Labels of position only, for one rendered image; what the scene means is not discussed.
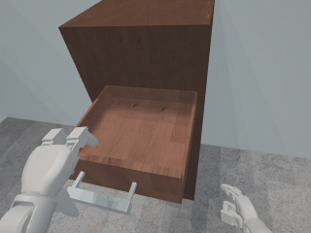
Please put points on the handle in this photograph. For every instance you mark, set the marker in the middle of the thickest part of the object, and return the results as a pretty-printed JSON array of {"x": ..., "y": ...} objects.
[{"x": 101, "y": 201}]

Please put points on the left robot forearm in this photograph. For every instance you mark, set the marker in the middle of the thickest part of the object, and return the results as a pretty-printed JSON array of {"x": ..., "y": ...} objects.
[{"x": 29, "y": 213}]

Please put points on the robot left hand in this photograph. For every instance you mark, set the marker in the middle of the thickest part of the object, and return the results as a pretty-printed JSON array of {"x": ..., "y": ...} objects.
[{"x": 50, "y": 165}]

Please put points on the drawer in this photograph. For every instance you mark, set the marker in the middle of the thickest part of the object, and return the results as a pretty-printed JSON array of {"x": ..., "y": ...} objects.
[{"x": 144, "y": 136}]

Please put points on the cabinet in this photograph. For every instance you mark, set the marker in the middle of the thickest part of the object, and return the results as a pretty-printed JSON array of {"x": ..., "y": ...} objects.
[{"x": 159, "y": 44}]

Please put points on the robot right hand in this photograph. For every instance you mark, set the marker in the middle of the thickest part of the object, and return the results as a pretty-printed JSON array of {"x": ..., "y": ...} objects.
[{"x": 243, "y": 208}]

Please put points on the right robot forearm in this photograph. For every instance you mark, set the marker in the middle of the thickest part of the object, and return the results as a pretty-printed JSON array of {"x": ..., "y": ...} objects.
[{"x": 254, "y": 225}]

